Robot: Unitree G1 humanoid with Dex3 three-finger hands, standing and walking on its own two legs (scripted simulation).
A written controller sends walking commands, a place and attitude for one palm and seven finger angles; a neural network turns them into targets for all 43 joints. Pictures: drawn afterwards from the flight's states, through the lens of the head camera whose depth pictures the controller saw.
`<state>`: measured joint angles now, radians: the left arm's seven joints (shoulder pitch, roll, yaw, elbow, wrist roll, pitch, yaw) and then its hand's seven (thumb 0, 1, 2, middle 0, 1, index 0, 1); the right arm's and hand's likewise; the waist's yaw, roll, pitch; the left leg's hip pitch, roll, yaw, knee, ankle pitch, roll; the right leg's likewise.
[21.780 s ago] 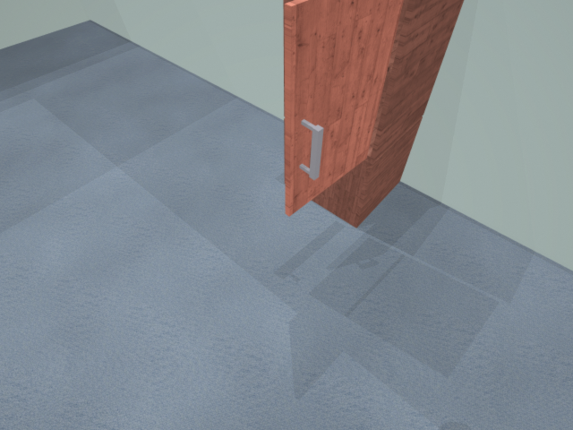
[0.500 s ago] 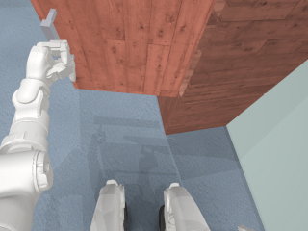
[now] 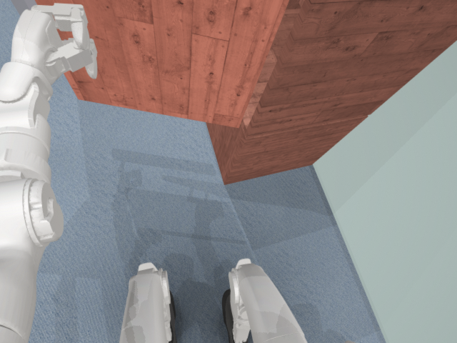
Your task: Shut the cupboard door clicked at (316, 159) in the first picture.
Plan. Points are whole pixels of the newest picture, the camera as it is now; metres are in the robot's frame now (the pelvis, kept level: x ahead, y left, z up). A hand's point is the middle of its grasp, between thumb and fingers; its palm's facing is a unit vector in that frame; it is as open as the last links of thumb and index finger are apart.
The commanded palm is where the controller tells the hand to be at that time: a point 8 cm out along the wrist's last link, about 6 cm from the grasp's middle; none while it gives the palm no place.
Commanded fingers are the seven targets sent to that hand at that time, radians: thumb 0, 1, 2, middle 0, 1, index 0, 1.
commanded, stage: push the door shut along its arc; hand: left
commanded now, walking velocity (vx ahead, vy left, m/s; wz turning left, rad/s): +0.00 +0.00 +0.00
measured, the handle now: (44, 19) +0.62 +0.24 +0.07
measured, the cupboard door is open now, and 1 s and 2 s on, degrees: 68 60 60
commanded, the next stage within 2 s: pull the fist back off the door in 0.58 s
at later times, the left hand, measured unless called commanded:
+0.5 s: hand (105, 31) +0.59 +0.14 +0.08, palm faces -0.31 -0.95 -0.04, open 2.9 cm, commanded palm +0.62 +0.15 +0.07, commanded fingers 0.00 0.90 0.90 -1.30 -1.50 -1.30 -1.50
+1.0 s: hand (126, 24) +0.62 +0.12 +0.07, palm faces +0.15 -0.99 -0.08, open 2.9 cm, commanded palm +0.59 +0.12 +0.07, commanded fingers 0.00 0.90 0.90 -1.30 -1.50 -1.30 -1.50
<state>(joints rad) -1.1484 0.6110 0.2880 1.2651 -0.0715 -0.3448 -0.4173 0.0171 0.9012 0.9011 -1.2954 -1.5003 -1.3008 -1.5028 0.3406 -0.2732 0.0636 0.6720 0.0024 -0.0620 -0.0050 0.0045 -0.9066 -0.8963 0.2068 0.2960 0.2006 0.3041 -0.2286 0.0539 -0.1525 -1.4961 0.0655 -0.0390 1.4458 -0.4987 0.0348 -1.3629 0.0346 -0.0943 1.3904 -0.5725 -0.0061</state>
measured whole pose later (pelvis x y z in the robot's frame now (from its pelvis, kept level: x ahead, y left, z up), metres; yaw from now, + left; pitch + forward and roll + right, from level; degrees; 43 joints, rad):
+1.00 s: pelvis -0.01 -0.01 -0.02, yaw -1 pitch +35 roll -7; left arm -1.32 0.56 0.35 1.25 0.15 -0.26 0.14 -0.01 0.84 0.91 -1.29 -1.50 -1.30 -1.50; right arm 0.41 -0.21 0.07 0.65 -0.10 -0.05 0.09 0.00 -0.91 -0.90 0.21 0.30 0.20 0.30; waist -0.31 0.08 -0.14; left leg -1.62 0.08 -0.05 1.50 -0.50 0.02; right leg -1.49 0.05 -0.10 1.45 -0.57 -0.02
